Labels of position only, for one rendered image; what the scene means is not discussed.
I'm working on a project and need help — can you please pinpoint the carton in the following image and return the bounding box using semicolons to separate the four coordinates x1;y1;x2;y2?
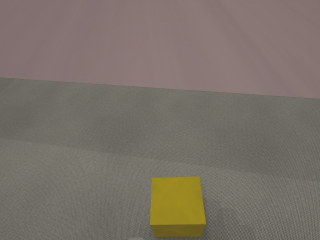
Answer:
150;176;206;238

